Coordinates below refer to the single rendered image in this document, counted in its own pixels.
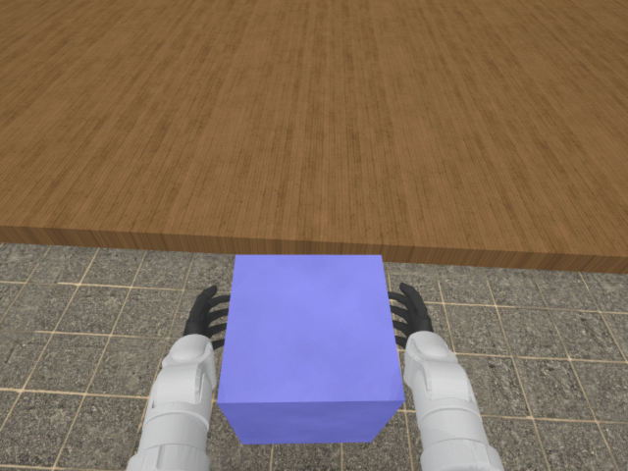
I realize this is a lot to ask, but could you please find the robot right hand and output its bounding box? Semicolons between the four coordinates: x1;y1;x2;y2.
388;283;434;349

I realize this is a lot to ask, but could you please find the robot left hand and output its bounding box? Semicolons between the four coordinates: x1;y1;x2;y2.
183;286;231;350

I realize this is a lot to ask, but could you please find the left robot forearm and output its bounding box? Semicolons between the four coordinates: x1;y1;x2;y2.
127;335;217;471

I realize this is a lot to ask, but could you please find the right robot forearm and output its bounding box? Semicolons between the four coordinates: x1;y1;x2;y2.
403;331;504;471

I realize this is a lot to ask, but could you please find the carton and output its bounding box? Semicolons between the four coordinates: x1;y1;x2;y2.
217;255;405;445

